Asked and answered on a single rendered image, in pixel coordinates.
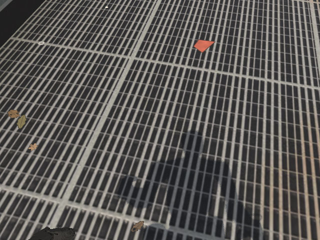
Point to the left robot hand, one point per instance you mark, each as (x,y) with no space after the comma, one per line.
(54,234)

